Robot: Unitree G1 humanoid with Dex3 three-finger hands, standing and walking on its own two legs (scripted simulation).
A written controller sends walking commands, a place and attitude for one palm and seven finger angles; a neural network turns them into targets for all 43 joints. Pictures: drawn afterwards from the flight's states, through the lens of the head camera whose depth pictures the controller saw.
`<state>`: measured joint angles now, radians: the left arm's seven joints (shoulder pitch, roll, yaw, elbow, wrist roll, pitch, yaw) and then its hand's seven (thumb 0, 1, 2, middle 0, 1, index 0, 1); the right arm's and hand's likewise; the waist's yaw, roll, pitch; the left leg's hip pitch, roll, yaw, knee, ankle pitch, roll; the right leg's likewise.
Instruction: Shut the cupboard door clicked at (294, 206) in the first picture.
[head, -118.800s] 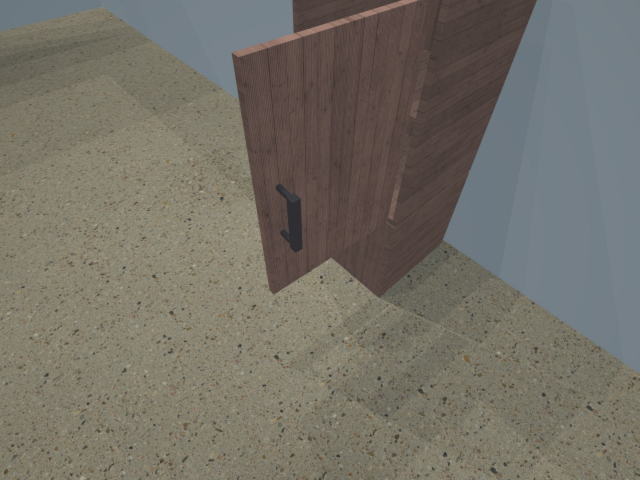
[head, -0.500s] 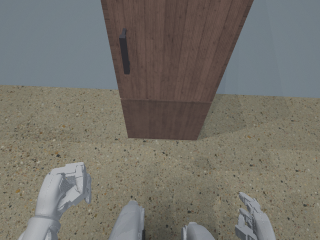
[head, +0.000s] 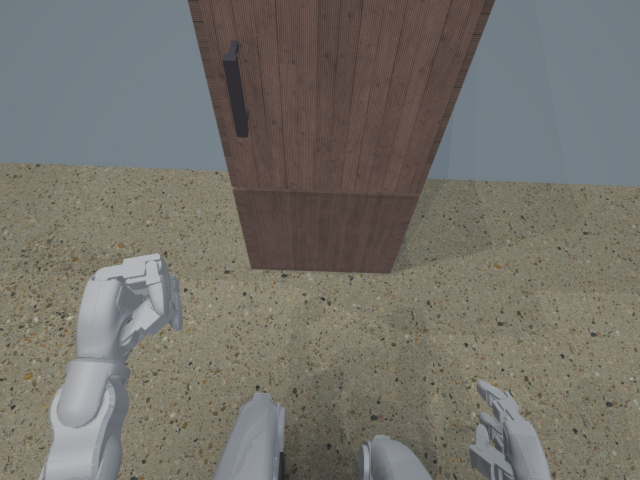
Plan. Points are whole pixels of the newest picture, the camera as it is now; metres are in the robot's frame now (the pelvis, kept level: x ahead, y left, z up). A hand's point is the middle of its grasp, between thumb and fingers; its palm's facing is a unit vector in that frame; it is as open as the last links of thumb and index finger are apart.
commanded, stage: bring the fist close to the handle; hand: left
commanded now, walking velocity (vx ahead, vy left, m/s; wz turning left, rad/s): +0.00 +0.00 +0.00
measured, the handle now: (238, 91) +0.68 +0.19 +0.06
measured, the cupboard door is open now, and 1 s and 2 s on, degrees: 0 0 0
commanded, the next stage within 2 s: push the door shut along its arc in 1.16 s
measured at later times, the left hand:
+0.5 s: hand (230, 187) +0.48 +0.16 +0.05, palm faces +0.05 -1.00 -0.03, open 3.1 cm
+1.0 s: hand (249, 139) +0.59 +0.16 +0.04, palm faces +0.08 -1.00 -0.05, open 3.1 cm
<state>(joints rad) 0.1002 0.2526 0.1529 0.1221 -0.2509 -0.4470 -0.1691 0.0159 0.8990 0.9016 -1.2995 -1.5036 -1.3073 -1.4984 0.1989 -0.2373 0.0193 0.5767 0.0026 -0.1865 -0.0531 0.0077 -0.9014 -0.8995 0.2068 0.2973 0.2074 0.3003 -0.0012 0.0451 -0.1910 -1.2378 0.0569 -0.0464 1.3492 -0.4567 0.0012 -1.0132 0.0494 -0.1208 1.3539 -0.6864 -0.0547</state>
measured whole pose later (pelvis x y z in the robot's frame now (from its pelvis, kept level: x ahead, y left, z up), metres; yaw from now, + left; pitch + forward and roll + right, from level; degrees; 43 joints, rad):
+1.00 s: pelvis +0.01 +0.01 -0.02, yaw -5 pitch +32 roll -5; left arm -1.06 0.57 0.47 1.20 0.03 -0.39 -0.06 0.01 0.90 0.90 -1.29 -1.50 -1.30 -1.50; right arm 0.42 -0.25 0.03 0.67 -0.06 0.06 0.06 0.00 -0.90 -0.90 0.21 0.30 0.21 0.30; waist -0.23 0.08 -0.15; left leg -1.50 0.11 -0.01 1.39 -0.46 0.02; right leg -1.30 0.09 -0.08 1.40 -0.66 -0.04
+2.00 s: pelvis -0.03 +0.02 -0.06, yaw -7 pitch +34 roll -10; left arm -1.42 0.75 0.34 1.36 0.08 -0.25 -0.07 -0.07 0.74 0.96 -1.33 -1.50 -1.34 -1.50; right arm 0.41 -0.25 0.11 0.67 -0.08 -0.04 0.01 0.00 -0.90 -0.90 0.21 0.30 0.21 0.30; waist -0.32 0.05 -0.13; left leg -1.70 0.10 -0.08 1.51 -0.41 0.04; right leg -1.47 0.09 -0.14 1.48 -0.62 -0.02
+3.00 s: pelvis +0.03 +0.00 +0.01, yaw -3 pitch +28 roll -3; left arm -0.76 0.38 0.36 0.90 -0.07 -0.43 -0.07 0.02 0.90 0.90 -1.29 -1.50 -1.30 -1.50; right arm 0.28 -0.26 -0.02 0.63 -0.03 0.02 0.06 0.00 -0.91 -0.90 0.20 0.30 0.20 0.30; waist -0.14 0.06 -0.16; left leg -1.32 0.08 -0.03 1.31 -0.47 -0.01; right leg -1.12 0.08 -0.08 1.30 -0.67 -0.06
